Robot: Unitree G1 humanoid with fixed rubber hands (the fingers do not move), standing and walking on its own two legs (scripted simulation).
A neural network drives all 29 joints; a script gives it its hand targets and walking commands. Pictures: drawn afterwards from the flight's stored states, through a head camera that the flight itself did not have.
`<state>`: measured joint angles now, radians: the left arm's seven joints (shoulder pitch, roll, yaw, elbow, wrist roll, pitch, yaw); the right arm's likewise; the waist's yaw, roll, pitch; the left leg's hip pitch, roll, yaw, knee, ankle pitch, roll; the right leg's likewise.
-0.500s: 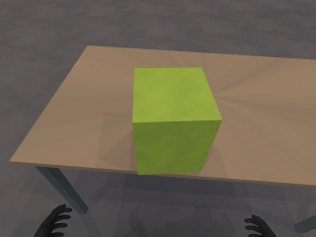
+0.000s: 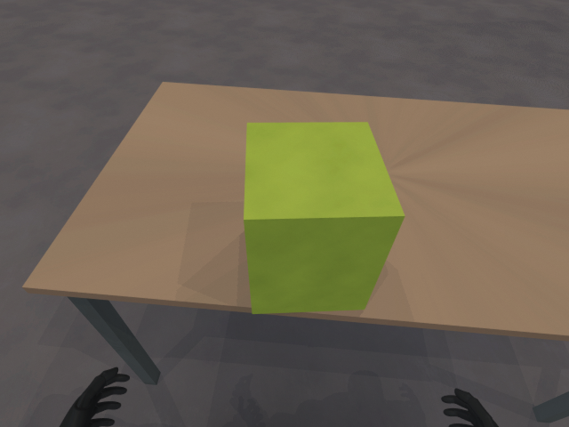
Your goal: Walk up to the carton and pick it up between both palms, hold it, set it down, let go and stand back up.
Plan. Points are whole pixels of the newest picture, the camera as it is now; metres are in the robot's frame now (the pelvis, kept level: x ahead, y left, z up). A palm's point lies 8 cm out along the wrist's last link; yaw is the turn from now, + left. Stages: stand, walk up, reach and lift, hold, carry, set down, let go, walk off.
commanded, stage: walk up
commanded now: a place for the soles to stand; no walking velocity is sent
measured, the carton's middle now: (308, 220) +0.44 -0.03 +0.04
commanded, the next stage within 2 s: reach and lift in 1.90 s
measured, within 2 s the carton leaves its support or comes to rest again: neither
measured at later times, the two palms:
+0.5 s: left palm out of the picture +0.14 +0.28 -0.06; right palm out of the picture +0.13 -0.28 -0.08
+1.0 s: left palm out of the picture +0.14 +0.29 -0.06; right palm out of the picture +0.13 -0.28 -0.08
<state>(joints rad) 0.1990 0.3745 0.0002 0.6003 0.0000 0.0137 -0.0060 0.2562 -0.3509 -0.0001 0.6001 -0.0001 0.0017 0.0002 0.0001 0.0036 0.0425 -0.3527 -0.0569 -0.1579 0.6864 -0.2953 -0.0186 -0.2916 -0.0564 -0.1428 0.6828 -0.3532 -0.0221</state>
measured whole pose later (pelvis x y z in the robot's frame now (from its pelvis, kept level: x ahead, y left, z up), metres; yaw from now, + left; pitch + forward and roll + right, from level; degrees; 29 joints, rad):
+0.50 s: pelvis +0.00 -0.01 +0.00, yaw +1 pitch -2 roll -1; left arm 0.20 0.37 0.00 0.60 0.00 0.01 -0.01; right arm 0.26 -0.35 0.00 0.60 0.00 0.00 0.00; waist 0.00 0.01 0.04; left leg -0.36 -0.06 -0.18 0.69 -0.29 -0.02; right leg -0.29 -0.06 -0.17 0.68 -0.36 -0.02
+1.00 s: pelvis +0.00 +0.00 +0.00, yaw +2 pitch -2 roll -1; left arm 0.20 0.38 0.00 0.60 0.00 0.02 -0.01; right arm 0.26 -0.36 0.00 0.60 0.00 0.01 0.00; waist 0.00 0.01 0.04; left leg -0.36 -0.07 -0.19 0.69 -0.29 -0.02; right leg -0.29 -0.07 -0.17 0.68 -0.36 -0.02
